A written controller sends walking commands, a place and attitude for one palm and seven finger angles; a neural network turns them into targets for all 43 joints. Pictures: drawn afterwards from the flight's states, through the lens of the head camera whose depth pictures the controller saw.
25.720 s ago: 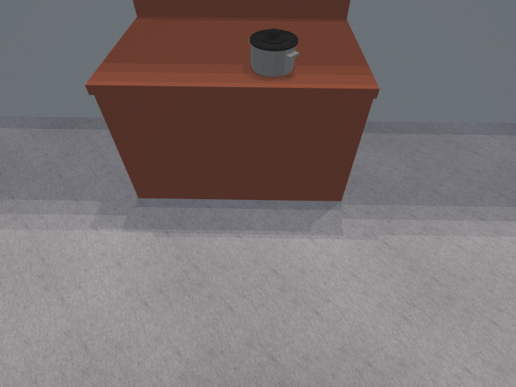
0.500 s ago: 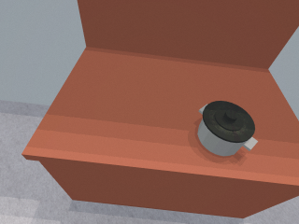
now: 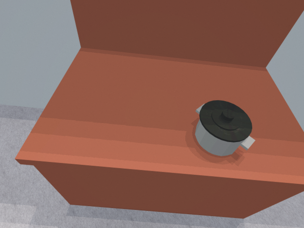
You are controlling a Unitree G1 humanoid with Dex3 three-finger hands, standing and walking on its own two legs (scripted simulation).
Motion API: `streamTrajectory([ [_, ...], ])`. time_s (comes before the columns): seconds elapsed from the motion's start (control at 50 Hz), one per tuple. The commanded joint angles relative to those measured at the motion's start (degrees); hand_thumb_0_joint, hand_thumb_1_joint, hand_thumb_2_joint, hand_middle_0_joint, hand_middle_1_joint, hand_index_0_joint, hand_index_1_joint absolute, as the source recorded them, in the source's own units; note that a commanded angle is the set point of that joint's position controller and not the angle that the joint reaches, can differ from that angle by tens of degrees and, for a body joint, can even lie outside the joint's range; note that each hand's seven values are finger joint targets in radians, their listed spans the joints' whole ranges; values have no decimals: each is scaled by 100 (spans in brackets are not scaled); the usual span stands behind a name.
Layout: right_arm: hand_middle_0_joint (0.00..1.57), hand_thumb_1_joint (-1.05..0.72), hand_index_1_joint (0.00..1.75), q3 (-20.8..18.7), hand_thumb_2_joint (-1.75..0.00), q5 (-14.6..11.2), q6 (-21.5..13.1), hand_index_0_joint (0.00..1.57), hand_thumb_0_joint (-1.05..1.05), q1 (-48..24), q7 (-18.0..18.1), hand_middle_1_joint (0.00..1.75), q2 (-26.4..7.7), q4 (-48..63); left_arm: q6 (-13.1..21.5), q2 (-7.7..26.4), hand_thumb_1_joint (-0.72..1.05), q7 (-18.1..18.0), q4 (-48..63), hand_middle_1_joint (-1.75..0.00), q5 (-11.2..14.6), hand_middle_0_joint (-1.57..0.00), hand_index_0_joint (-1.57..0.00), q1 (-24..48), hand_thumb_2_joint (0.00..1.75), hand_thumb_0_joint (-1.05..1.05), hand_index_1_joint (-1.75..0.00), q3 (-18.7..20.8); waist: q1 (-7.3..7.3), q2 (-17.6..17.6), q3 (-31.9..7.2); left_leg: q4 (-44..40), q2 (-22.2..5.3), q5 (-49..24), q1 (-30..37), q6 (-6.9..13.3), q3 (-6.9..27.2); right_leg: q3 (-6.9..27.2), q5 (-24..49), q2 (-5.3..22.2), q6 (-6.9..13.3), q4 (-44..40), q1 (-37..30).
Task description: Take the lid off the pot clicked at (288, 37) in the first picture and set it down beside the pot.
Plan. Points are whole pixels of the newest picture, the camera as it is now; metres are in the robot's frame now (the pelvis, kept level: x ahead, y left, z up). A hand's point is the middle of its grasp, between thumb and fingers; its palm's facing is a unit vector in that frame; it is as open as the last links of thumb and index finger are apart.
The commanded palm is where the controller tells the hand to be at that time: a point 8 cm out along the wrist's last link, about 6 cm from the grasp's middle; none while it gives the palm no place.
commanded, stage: shuffle to correct the standing spot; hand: left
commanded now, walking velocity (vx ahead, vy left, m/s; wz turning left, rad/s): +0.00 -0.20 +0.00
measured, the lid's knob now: (228, 114) +0.48 -0.22 +0.02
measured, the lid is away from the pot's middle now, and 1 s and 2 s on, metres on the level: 0.01 0.01 0.01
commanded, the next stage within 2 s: none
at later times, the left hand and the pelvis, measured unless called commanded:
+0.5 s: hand out of the picture -0.04 +0.06 -0.19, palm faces -0.01 -0.99 -0.14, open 7.4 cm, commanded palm none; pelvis -0.01 -0.09 -0.01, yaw -2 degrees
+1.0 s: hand out of the picture +0.06 +0.04 -0.18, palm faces +0.00 -0.98 -0.19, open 7.3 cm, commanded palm none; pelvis -0.01 -0.15 +0.00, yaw -2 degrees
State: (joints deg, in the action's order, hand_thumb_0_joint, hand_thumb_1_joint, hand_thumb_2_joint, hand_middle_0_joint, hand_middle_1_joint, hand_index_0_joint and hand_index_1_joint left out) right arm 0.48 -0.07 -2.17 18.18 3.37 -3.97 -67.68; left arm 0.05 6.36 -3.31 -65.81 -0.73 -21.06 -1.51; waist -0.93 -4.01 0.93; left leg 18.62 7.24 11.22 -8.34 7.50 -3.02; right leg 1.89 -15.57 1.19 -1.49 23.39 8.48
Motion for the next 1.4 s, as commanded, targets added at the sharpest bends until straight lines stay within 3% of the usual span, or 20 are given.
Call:
streamTrajectory([
  [0.0,20,-90,30,-172,-90,12,-17,20,0,512,62,30,-749,26,-49,200,90,13,-25,-30,-23,-20,-20,-742,90,0,-30,64,31,541,423,-493,-1847,-1119,133,-152,1638,96,136,175,188,129,688],
  [0.16,20,-90,30,-311,-90,70,56,20,0,307,75,30,-884,136,-146,273,90,79,137,-30,-107,-20,-20,-653,90,0,-30,164,-11,379,365,-209,-2126,-768,-387,283,1628,-3,-65,195,256,597,796],
  [0.34,20,-90,30,-385,-90,87,172,20,0,265,41,30,-885,220,-122,384,90,102,359,-30,-105,-20,-20,-592,90,0,-30,216,114,464,116,496,-1681,-241,-590,-58,980,249,1084,223,363,204,573],
  [0.48,20,-90,30,-378,-90,74,291,20,0,316,60,30,-770,339,-175,751,90,112,666,-30,-120,-20,-20,-384,90,0,-30,327,195,-211,210,1540,-1108,601,-1050,-369,113,979,1433,600,346,-470,400],
  [0.6,20,-90,30,-339,-90,42,300,20,0,259,140,30,-772,363,-229,890,90,76,921,-30,-173,-20,-20,-338,90,0,-30,458,84,-35,323,3167,-919,1717,-1836,-451,-41,1278,2615,843,947,-712,-158],
  [0.66,20,-90,30,-308,-90,23,231,20,0,456,135,30,-717,369,-220,938,90,51,1130,-30,-171,-20,-20,-217,90,0,-30,476,138,309,63,2507,-938,1522,-1581,-416,-98,999,3342,742,1155,-332,-317],
  [0.7,20,-90,30,-265,-90,38,191,20,0,897,140,30,-690,252,-220,915,90,60,1273,-30,-133,-20,-20,55,90,0,-30,446,370,505,-31,1127,-985,435,-634,-335,-115,604,3095,436,805,116,167],
  [0.72,20,-90,30,-285,-90,62,172,20,0,1170,171,30,-828,180,-207,843,90,89,1361,-30,-96,-20,-20,130,90,0,-30,425,466,748,-66,332,-1272,-321,80,-162,186,327,2714,159,360,744,649],
  [0.74,20,-90,30,-348,-90,123,173,20,0,1249,215,30,-1181,237,-203,648,90,120,1381,-30,-39,-20,-20,-29,90,0,-30,409,458,1570,-68,-315,-2476,-785,248,499,1825,-14,1159,-339,-177,2067,1346],
  [0.76,20,-90,30,-410,-90,102,204,20,0,994,192,30,-1357,467,-193,680,90,117,1422,-30,20,-20,-20,-24,90,0,-30,434,376,1995,51,-403,-3578,-1937,107,1199,2782,-32,-1586,-466,-276,3705,2037],
  [0.78,20,-90,30,-365,-90,122,218,20,0,469,161,30,-1375,679,-256,884,90,82,1426,-30,-47,-20,-20,42,90,0,-30,496,228,1653,136,-383,-3822,-1902,-756,1421,2992,536,-1948,-283,-77,4694,1780],
  [0.82,20,-90,30,-330,-90,161,79,20,0,-341,114,30,-1205,866,-322,761,90,112,1344,-30,-171,-20,-20,177,90,0,-30,505,-184,925,518,-300,-3180,-1578,-1413,960,2070,572,-1450,-134,171,5459,1944],
  [0.88,20,-90,30,-414,-90,214,50,20,0,-309,42,30,-1329,931,-345,645,90,228,1378,-30,-127,-20,-20,330,90,0,-30,452,-193,366,288,125,-2516,-1733,-836,495,1089,203,-1110,-54,53,4854,2155],
  [1.02,20,-90,30,-606,-90,125,273,20,0,-31,-100,30,-1534,871,-209,681,90,242,1339,-30,-22,-20,-20,448,90,0,-30,351,159,1589,-287,960,-2207,-2149,-71,-113,661,-661,-305,47,-132,670,897],
  [1.06,20,-90,30,-628,-90,82,289,20,0,114,-117,30,-1376,876,-164,947,90,243,1182,-30,-32,-20,-20,230,90,0,-30,388,200,926,-331,1438,-1810,-1743,-619,-399,449,-520,1305,136,-20,37,-69],
  [1.1,20,-90,30,-533,-90,46,345,20,0,72,-129,30,-1092,1027,-165,1344,90,182,1124,-30,-80,-20,-20,120,90,0,-30,420,194,-302,-729,1876,-1277,-418,-1024,-699,-185,48,3523,930,262,474,-433],
  [1.12,20,-90,30,-505,-90,30,396,20,0,55,-152,30,-977,1034,-192,1368,90,183,1141,-30,-96,-20,-20,302,90,0,-30,357,271,-238,-693,1900,-1155,251,-806,-702,-215,-90,3193,1059,307,316,-81],
  [1.22,20,-90,30,-531,-90,91,384,20,0,-133,-82,30,-1365,991,-241,1083,90,163,1115,-30,-56,-20,-20,403,90,0,-30,361,240,357,-327,1534,-1618,-1916,-384,-582,149,-490,2101,376,49,811,456],
  [1.26,20,-90,30,-518,-90,110,390,20,0,-135,-84,30,-1353,954,-236,1030,90,173,1076,-30,-40,-20,-20,290,90,0,-30,378,196,566,-152,1458,-1685,-1720,-481,-566,208,-465,1659,291,78,693,471],
  [1.38,20,-90,30,-450,-90,92,490,20,0,-127,-80,30,-1113,1006,-290,1348,90,208,1081,-30,-109,-20,-20,336,90,0,-30,410,265,-732,222,1955,-1124,593,-695,-777,-307,203,916,778,458,-327,863],
])
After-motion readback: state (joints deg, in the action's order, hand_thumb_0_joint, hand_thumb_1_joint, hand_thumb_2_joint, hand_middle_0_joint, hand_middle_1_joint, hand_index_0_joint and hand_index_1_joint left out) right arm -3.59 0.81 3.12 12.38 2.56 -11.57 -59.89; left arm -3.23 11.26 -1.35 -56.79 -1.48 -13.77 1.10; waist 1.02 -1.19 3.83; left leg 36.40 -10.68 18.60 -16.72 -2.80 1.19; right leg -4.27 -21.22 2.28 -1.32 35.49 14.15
